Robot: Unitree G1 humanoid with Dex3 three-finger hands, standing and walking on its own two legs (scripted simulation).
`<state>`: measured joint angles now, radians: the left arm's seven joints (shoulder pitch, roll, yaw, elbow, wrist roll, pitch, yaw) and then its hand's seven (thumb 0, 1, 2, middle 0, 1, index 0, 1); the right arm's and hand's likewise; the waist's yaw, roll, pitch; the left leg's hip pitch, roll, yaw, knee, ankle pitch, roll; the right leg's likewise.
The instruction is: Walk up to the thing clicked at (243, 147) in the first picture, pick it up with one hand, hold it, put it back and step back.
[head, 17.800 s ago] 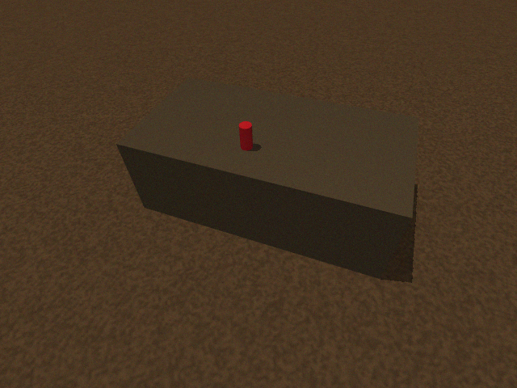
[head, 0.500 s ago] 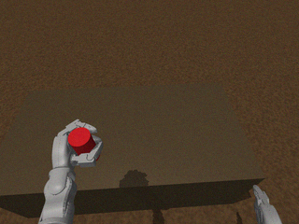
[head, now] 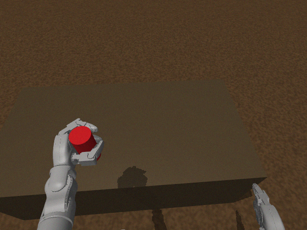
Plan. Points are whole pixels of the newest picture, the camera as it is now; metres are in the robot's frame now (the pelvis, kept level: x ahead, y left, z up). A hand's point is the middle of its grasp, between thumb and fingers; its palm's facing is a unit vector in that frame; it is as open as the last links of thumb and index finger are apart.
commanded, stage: crouch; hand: left
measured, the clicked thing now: (86, 145) +0.35 +0.18 +0.03
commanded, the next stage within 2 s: lower in 1.14 s
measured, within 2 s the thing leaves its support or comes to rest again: neither
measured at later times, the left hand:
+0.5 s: hand (99, 137) +0.44 +0.18 -0.06, palm faces +0.12 -0.99 +0.01, open 6.9 cm
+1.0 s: hand (101, 136) +0.48 +0.19 -0.11, palm faces +0.12 -0.99 -0.01, open 6.9 cm
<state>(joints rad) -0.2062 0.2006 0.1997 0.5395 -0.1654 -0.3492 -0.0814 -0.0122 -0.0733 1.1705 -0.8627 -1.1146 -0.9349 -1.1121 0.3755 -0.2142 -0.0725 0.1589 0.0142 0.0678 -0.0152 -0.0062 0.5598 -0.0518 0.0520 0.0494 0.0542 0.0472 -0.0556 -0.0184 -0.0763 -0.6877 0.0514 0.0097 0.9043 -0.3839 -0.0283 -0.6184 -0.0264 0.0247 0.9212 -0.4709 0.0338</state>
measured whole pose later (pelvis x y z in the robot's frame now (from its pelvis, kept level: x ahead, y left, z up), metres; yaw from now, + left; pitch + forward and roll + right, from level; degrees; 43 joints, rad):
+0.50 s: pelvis -0.01 +0.01 -0.06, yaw -1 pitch +22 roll -3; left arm -0.58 0.35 0.37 1.02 -0.07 -0.60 -0.05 -0.01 -0.08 1.17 -0.88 -1.09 -0.95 -1.09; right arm 0.42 -0.25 -0.07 -0.09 -0.06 0.03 0.07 -0.01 0.54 -0.05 0.05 0.05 0.06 0.05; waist -0.21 -0.03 -0.14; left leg -1.15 0.08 -0.04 1.25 -0.49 -0.03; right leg -1.05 0.00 0.00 1.22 -0.56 0.04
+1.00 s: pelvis -0.03 +0.01 -0.10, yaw -2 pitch +28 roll -5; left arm -0.71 0.48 0.44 1.13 -0.02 -0.59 -0.04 -0.01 -0.08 1.17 -0.88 -1.09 -0.95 -1.09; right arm 0.41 -0.27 -0.07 -0.20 -0.07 0.02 0.08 -0.01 0.52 -0.06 0.06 0.05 0.06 0.05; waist -0.30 -0.02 -0.16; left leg -1.38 0.08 -0.07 1.41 -0.52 -0.02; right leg -1.26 0.02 -0.02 1.36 -0.59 0.04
